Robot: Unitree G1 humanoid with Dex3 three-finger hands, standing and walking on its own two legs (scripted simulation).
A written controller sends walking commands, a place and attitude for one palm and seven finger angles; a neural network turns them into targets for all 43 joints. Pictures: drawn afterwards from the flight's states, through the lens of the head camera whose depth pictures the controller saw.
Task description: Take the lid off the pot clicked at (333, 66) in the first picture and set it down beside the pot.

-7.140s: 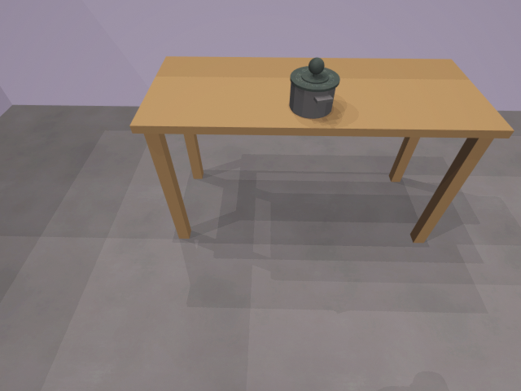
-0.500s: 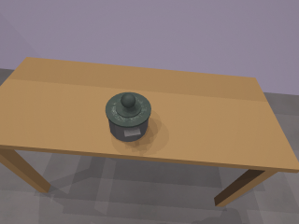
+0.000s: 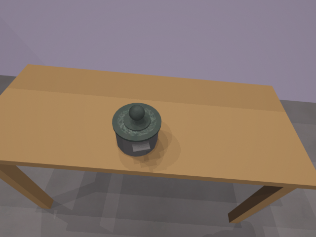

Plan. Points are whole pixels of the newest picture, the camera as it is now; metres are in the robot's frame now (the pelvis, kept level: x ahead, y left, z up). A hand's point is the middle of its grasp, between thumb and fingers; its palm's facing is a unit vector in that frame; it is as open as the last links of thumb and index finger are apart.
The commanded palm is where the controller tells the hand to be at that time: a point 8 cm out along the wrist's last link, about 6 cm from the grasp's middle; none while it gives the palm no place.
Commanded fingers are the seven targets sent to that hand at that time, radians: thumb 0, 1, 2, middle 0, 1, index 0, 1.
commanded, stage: look again from close up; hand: left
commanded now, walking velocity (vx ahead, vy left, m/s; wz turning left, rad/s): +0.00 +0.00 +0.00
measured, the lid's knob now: (136, 112) +0.45 +0.10 +0.03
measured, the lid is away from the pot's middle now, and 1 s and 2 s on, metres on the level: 0.00 0.00 0.00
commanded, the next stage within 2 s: lift the closed hand beside the body in 0.12 s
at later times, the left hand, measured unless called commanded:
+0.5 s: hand out of the picture +0.12 +0.18 -0.08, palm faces +0.09 -0.96 -0.25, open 5.8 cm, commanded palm +0.07 +0.24 -0.06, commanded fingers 0.00 0.90 0.90 -0.86 -1.02 -0.86 -1.02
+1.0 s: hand out of the picture +0.07 +0.20 -0.07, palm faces +0.24 -0.92 -0.32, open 3.1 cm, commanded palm +0.04 +0.25 -0.02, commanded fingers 0.00 0.90 0.90 -1.30 -1.50 -1.30 -1.50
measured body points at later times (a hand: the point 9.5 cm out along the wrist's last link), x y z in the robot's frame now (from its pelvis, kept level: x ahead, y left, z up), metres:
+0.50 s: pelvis -0.03 +0.00 +0.00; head -0.03 -0.01 +0.45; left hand +0.11 +0.23 -0.06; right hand +0.14 -0.24 -0.10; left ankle +0.01 +0.08 -0.74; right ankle -0.07 -0.13 -0.74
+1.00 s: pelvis -0.03 -0.03 +0.00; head -0.03 -0.03 +0.45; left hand +0.06 +0.25 -0.04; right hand +0.14 -0.24 -0.10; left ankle +0.01 +0.08 -0.74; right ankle -0.07 -0.13 -0.74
